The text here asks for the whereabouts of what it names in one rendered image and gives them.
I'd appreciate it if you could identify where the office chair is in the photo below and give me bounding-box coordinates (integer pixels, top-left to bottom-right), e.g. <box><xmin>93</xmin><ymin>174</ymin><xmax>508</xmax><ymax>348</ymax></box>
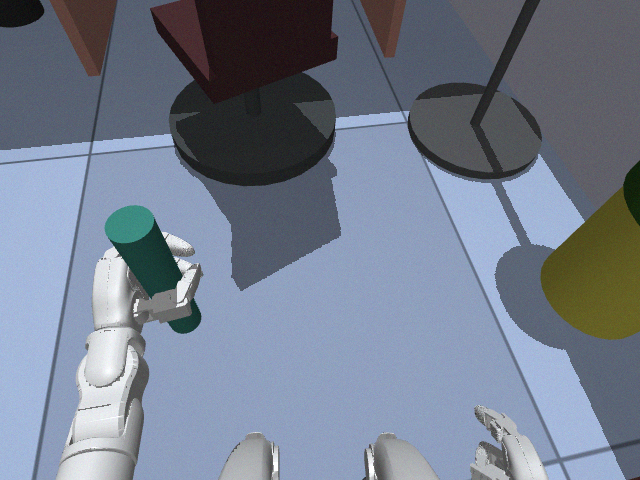
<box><xmin>150</xmin><ymin>0</ymin><xmax>338</xmax><ymax>186</ymax></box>

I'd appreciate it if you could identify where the left robot arm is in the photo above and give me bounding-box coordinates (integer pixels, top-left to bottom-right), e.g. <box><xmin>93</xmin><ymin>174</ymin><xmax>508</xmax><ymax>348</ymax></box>
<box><xmin>55</xmin><ymin>326</ymin><xmax>149</xmax><ymax>480</ymax></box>

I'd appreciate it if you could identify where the left robot hand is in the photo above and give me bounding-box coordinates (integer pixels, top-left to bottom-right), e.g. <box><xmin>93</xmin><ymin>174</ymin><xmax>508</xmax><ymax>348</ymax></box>
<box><xmin>92</xmin><ymin>232</ymin><xmax>203</xmax><ymax>334</ymax></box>

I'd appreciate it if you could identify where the right robot hand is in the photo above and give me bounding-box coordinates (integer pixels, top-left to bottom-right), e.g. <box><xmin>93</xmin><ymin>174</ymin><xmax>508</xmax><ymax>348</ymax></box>
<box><xmin>470</xmin><ymin>405</ymin><xmax>549</xmax><ymax>480</ymax></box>

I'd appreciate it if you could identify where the coat stand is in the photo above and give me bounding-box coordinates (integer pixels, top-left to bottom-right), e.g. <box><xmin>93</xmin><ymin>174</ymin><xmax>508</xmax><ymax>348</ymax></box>
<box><xmin>408</xmin><ymin>0</ymin><xmax>542</xmax><ymax>179</ymax></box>

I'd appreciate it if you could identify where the potted plant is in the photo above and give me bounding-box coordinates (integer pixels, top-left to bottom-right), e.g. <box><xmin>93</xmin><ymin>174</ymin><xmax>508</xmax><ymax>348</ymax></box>
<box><xmin>540</xmin><ymin>160</ymin><xmax>640</xmax><ymax>340</ymax></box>

